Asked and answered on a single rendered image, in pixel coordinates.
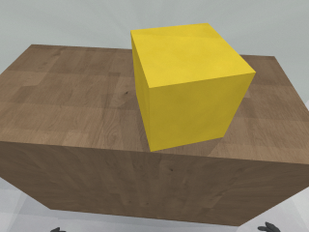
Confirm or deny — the pedestal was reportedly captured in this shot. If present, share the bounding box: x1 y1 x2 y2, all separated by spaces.
0 44 309 227

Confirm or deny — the carton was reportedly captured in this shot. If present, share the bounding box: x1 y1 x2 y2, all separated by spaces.
130 22 256 152

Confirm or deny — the robot right hand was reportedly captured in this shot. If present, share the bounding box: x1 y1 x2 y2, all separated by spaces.
258 221 281 232

